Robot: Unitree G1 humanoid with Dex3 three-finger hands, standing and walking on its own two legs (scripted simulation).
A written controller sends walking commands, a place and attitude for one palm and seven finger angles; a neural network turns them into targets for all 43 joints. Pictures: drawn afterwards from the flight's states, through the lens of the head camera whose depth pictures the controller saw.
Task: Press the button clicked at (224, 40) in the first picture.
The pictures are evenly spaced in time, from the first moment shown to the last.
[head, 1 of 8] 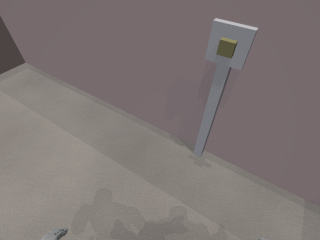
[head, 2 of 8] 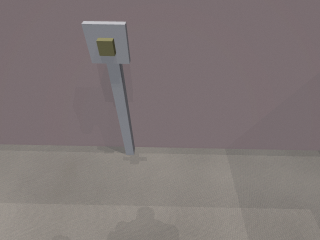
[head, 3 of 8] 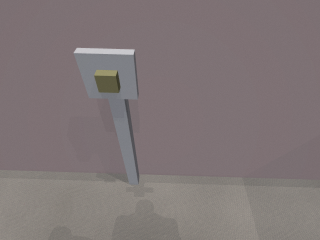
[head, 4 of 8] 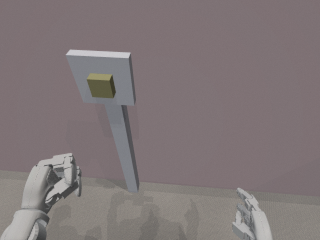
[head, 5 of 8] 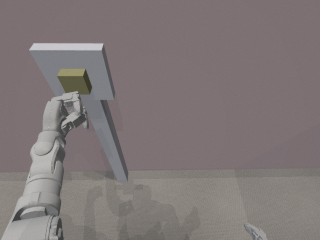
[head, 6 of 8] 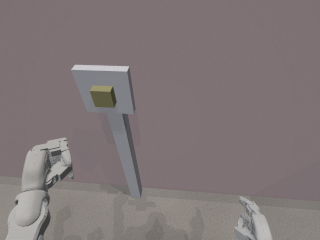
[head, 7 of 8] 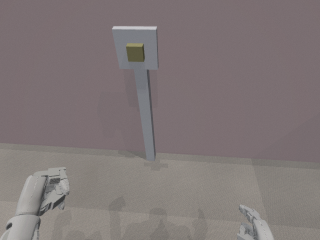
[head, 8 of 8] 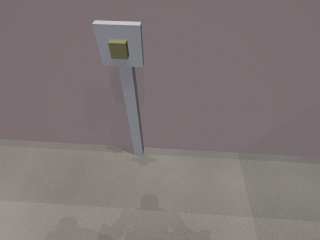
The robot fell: no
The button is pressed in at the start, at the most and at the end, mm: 0 14 0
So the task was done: yes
